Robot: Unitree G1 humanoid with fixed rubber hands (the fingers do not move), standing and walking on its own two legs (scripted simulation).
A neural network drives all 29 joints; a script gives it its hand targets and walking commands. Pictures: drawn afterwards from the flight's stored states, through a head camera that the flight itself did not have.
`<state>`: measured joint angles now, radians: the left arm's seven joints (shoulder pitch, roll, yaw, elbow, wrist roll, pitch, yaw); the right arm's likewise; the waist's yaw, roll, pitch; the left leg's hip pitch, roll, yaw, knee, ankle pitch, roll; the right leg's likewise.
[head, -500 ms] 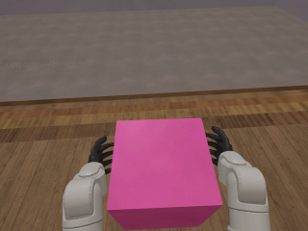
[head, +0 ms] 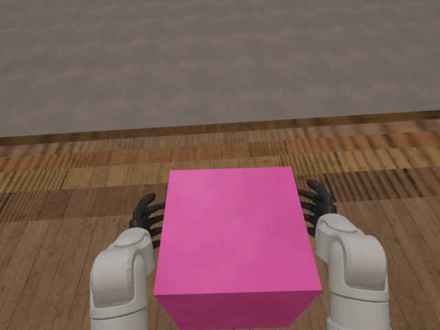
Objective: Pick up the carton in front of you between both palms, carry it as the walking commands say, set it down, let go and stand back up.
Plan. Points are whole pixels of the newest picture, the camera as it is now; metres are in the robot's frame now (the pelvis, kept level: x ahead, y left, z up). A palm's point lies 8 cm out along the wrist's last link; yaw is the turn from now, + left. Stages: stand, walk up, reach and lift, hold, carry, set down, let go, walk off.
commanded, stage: carry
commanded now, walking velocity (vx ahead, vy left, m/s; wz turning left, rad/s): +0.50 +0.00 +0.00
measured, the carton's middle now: (232, 253) +0.26 +0.00 -0.01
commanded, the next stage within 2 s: none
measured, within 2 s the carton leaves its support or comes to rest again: neither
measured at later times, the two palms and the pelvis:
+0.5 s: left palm (164, 99) +0.63 +0.16 +0.07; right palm (286, 97) +0.60 -0.14 +0.08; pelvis +0.34 +0.04 -0.01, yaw -4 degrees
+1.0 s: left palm (188, 32) +1.00 +0.12 +0.07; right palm (275, 25) +1.01 -0.18 +0.08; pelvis +0.63 -0.03 -0.01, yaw -2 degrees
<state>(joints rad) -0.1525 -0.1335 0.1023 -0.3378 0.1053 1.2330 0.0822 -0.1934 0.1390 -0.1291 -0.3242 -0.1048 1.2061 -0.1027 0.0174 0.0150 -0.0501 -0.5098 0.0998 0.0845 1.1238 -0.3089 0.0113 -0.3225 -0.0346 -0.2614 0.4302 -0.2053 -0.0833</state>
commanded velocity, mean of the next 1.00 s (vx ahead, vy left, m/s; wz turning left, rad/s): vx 0.50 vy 0.00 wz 0.00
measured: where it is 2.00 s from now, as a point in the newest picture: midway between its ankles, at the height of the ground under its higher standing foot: (220, 174)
